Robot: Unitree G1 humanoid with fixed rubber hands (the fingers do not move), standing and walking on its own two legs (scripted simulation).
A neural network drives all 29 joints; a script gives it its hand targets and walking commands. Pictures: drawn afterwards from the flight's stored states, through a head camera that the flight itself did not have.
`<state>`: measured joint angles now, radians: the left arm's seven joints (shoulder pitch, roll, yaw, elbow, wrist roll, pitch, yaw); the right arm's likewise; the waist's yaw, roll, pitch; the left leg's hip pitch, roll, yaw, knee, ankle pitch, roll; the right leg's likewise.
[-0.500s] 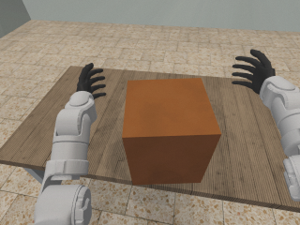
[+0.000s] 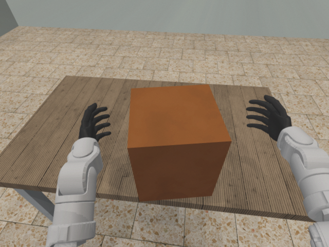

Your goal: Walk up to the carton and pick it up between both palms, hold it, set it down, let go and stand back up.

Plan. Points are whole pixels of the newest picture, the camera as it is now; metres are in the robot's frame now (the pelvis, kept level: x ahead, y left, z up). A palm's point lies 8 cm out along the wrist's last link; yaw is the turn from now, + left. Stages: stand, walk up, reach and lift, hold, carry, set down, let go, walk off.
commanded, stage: set down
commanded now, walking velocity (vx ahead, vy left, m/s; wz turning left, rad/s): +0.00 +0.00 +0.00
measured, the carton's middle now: (173, 144) +0.40 +0.03 +0.03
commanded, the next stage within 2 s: none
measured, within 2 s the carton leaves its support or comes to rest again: neither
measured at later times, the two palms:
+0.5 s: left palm (96, 166) +0.28 +0.20 +0.08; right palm (289, 166) +0.33 -0.24 +0.07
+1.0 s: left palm (102, 193) +0.24 +0.18 +0.04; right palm (295, 205) +0.26 -0.25 +0.03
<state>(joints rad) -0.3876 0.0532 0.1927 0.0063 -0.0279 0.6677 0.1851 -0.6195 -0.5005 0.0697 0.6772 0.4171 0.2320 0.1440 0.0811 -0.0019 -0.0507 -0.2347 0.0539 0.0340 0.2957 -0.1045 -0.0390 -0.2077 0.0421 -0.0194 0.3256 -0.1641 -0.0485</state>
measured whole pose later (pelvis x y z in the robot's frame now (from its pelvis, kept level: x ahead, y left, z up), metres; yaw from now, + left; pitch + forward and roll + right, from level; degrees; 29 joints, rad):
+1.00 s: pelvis +0.01 +0.00 +0.00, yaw -2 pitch -1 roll +1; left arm 0.17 -0.05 0.04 -0.03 0.05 0.19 0.23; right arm 0.03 -0.44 0.05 0.43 0.38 -0.13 0.21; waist 0.05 -0.03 0.00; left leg -0.13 0.05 0.05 0.27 -0.13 -0.04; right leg -0.13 0.05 0.03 0.33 -0.18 -0.05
